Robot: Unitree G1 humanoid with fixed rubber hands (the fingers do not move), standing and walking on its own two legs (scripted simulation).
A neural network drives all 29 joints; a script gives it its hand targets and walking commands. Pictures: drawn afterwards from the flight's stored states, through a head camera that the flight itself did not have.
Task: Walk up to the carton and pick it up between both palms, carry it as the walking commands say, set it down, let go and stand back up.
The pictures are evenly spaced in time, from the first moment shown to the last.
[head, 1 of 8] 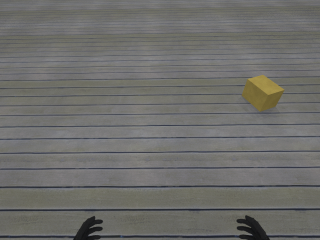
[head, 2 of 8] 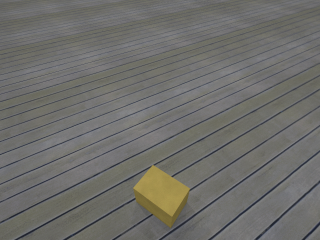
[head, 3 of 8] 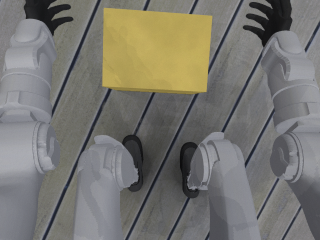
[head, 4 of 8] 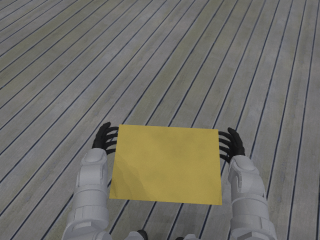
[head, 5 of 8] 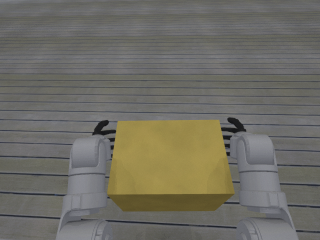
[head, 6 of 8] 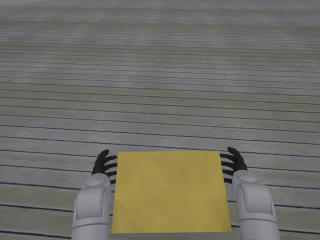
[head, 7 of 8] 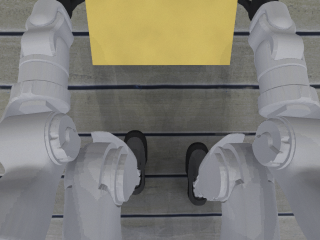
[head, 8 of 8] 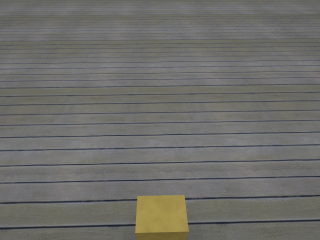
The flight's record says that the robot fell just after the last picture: no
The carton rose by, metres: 0.69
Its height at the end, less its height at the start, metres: +0.00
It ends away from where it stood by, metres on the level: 0.54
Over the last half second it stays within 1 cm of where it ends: yes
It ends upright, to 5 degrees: yes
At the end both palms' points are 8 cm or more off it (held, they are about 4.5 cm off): yes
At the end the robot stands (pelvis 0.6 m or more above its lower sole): yes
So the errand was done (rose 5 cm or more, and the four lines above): yes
